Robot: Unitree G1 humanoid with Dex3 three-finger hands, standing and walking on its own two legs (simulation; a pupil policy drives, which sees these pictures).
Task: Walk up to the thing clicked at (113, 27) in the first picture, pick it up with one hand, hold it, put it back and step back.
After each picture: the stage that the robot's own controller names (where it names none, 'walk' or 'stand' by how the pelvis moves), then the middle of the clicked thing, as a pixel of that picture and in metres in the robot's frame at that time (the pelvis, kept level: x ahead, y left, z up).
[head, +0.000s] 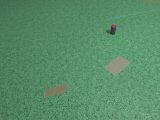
stand; (113, 29) +1.63 -0.37 -0.72
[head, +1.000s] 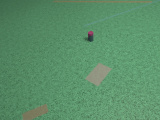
walk; (90, 36) +1.53 +0.05 -0.69
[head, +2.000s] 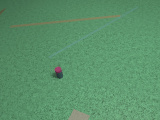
walk; (59, 72) +0.99 +0.34 -0.72
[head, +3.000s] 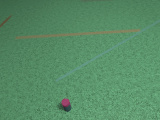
walk; (66, 105) +0.63 +0.24 -0.72
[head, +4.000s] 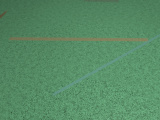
stand; out of the picture +0.41 +0.19 -0.70
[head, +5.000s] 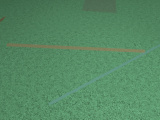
stand; out of the picture +0.37 +0.17 -0.72
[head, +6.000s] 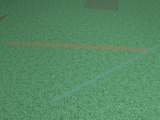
stand; out of the picture +0.37 +0.18 -0.72
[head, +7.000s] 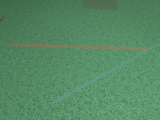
stand; out of the picture +0.36 +0.17 -0.73
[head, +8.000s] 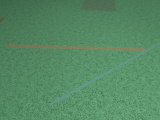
stand; out of the picture +0.36 +0.18 -0.73
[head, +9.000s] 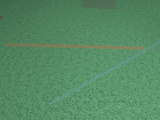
stand; out of the picture +0.35 +0.18 -0.73
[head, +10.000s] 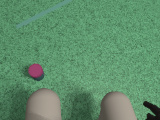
go down; (37, 72) +0.42 +0.22 -0.40
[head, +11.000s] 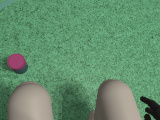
go down; (18, 64) +0.42 +0.25 -0.31
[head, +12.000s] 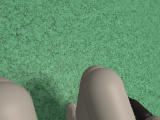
close in; out of the picture +0.39 +0.29 -0.23
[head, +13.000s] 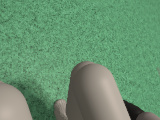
close; out of the picture +0.40 +0.30 -0.22
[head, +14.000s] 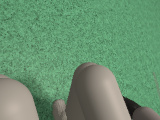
lift; out of the picture +0.38 +0.29 -0.22
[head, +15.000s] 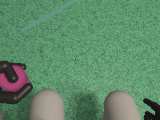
lift; (17, 83) +0.31 +0.22 -0.04
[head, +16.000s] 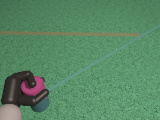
hold; (36, 94) +0.32 +0.17 +0.00
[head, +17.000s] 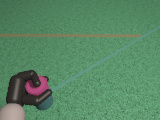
hold; (40, 93) +0.32 +0.16 +0.00
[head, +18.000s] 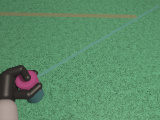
crouch; (31, 87) +0.35 +0.19 -0.05
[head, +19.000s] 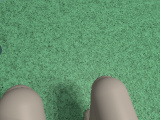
lower; out of the picture +0.46 +0.27 -0.10
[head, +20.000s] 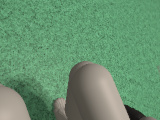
lower; out of the picture +0.40 +0.32 -0.22
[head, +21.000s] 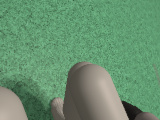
lower; out of the picture +0.41 +0.32 -0.22
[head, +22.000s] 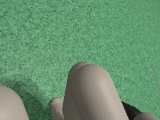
lower; out of the picture +0.41 +0.32 -0.22
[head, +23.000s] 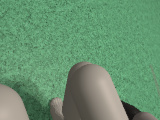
lower; out of the picture +0.41 +0.32 -0.22
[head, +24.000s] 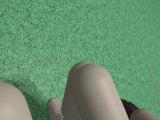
open; out of the picture +0.40 +0.30 -0.23
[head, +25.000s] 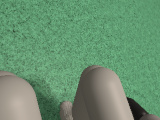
stand; out of the picture +0.40 +0.29 -0.23
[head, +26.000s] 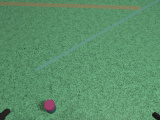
stand; (50, 106) +0.39 +0.19 -0.57
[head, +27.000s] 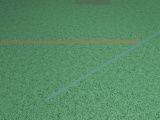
stand; out of the picture +0.39 +0.19 -0.67
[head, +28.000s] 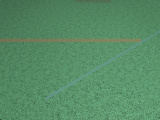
stand; out of the picture +0.37 +0.19 -0.67
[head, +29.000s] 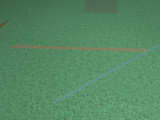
stand; out of the picture +0.40 +0.17 -0.72
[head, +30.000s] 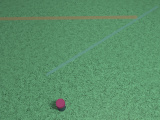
walk; (61, 105) +0.46 +0.16 -0.70
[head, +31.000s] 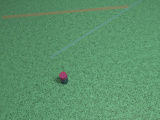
walk; (63, 78) +0.75 +0.24 -0.70
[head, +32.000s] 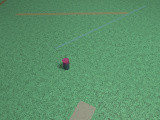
stand; (66, 64) +1.04 +0.20 -0.70
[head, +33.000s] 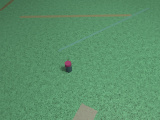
stand; (68, 66) +1.03 +0.18 -0.72
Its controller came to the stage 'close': yes
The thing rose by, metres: 0.70
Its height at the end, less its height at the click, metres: +0.00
